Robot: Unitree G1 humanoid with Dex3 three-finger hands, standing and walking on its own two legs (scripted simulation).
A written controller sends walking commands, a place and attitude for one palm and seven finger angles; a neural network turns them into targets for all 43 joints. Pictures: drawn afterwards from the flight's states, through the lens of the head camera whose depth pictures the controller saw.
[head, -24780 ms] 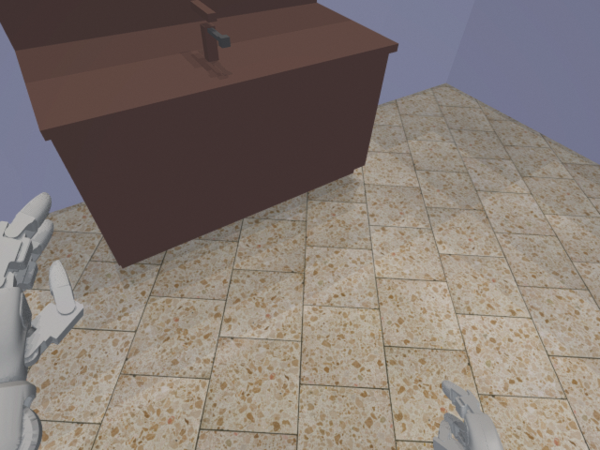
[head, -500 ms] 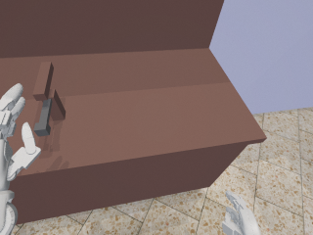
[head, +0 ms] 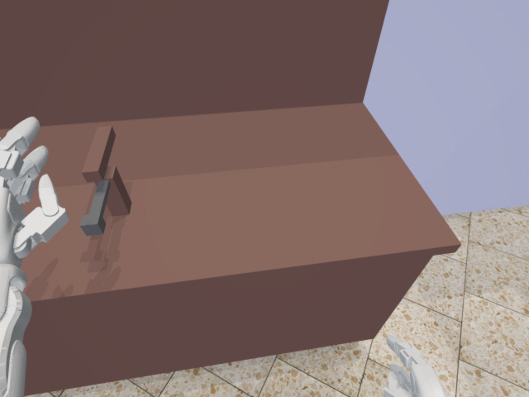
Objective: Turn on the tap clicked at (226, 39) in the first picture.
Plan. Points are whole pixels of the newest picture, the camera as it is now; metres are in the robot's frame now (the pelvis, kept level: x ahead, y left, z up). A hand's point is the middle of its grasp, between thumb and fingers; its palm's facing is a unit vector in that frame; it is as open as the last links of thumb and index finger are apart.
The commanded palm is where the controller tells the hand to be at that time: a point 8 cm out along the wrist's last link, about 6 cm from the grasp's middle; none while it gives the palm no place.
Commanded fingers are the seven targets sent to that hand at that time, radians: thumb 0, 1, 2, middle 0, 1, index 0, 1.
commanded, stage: turn the palm inward beside the body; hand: left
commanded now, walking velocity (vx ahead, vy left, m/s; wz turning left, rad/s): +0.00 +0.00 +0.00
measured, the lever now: (93, 224) +0.35 +0.34 +0.04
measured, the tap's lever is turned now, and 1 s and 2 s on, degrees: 0 0 0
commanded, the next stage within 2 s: none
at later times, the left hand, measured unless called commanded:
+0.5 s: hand (121, 275) +0.22 +0.21 +0.13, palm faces +0.40 -0.85 -0.33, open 7.4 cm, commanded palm +0.15 +0.26 +0.16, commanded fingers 0.00 0.90 0.90 -0.20 -0.30 -0.20 -0.30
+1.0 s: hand (97, 285) +0.20 +0.23 +0.13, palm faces +0.41 -0.89 -0.21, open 7.4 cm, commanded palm +0.15 +0.27 +0.14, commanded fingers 0.00 0.90 0.90 -0.20 -0.30 -0.20 -0.30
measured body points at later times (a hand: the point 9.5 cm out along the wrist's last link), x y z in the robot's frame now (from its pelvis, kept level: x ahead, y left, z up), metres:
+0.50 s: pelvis -0.01 -0.06 -0.02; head +0.01 -0.09 +0.43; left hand +0.19 +0.25 +0.15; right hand +0.21 -0.29 -0.11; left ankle -0.01 +0.10 -0.74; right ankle +0.04 -0.12 -0.74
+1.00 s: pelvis +0.02 -0.02 -0.02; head +0.03 -0.02 +0.43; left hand +0.17 +0.27 +0.14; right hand +0.24 -0.22 -0.09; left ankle -0.01 +0.10 -0.74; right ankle +0.04 -0.12 -0.74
